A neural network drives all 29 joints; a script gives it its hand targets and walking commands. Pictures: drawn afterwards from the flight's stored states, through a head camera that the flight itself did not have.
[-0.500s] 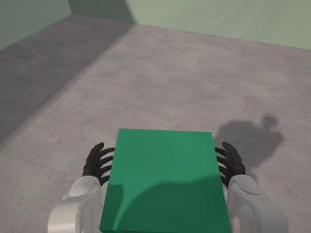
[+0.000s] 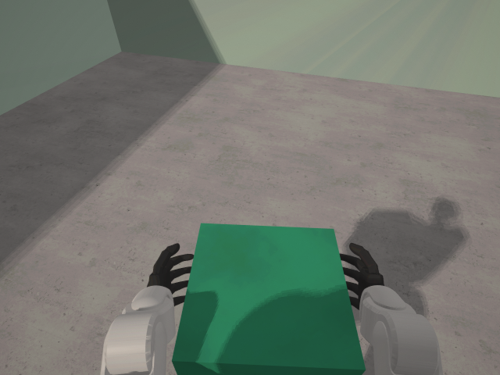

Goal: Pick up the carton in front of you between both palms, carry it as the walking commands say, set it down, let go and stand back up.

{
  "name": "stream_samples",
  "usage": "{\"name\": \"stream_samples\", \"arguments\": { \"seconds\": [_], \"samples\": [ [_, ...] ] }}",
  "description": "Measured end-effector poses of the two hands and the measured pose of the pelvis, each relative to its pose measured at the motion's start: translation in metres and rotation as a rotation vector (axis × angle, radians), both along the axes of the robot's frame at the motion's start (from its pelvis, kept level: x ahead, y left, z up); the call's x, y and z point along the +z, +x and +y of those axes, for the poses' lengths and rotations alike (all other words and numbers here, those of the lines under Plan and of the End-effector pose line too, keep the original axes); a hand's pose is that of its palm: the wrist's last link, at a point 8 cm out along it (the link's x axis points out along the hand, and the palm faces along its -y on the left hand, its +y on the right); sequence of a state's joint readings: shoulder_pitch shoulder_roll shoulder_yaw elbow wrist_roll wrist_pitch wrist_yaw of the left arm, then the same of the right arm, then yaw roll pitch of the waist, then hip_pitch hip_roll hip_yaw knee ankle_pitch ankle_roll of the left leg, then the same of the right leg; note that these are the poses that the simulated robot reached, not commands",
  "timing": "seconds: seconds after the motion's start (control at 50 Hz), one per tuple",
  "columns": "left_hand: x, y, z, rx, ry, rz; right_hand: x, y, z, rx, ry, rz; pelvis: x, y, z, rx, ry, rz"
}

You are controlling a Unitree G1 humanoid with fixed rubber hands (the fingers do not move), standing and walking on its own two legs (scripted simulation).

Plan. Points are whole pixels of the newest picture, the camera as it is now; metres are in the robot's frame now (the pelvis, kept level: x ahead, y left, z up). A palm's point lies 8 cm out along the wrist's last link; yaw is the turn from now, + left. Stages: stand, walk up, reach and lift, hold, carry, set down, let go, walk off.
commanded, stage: carry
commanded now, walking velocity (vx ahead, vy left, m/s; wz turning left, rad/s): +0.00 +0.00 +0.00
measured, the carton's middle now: (262, 324) +0.24 +0.00 -0.01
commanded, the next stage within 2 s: hold in 1.52 s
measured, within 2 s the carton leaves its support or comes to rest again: neither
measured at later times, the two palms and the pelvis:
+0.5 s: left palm (175, 297) +0.26 +0.14 +0.03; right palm (364, 297) +0.27 -0.16 +0.03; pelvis -0.02 -0.01 +0.00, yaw +0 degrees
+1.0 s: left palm (173, 304) +0.24 +0.14 +0.04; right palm (371, 304) +0.25 -0.16 +0.04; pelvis -0.04 -0.01 +0.00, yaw +0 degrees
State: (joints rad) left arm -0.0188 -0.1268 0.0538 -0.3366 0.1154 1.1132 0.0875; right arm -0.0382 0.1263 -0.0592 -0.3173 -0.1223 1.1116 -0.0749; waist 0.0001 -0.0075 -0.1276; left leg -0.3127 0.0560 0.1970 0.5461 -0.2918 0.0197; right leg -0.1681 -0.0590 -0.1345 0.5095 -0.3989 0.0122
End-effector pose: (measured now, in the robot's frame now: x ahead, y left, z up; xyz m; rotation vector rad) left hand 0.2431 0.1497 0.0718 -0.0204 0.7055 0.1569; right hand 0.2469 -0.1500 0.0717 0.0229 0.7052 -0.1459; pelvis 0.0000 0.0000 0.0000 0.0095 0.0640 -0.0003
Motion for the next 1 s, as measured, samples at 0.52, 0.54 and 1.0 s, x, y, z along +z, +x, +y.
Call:
{"name": "stream_samples", "arguments": {
  "seconds": [0.52, 0.54, 1.0],
  "samples": [
    [-0.042, 0.02, -0.009, -0.057, 0.052, -0.043, -0.041, 0.018, -0.008, 0.03, -0.064, -0.042, 0.002, -0.022, -0.007, -0.001, -0.005, -0.02],
    [-0.041, 0.02, -0.009, -0.055, 0.051, -0.049, -0.04, 0.018, -0.008, 0.029, -0.062, -0.049, 0.002, -0.023, -0.007, 0.0, -0.005, -0.02],
    [-0.031, 0.002, -0.011, -0.051, 0.049, -0.043, -0.03, 0.0, -0.01, 0.03, -0.063, -0.043, 0.003, -0.04, -0.01, 0.001, -0.006, -0.026]
  ]
}}
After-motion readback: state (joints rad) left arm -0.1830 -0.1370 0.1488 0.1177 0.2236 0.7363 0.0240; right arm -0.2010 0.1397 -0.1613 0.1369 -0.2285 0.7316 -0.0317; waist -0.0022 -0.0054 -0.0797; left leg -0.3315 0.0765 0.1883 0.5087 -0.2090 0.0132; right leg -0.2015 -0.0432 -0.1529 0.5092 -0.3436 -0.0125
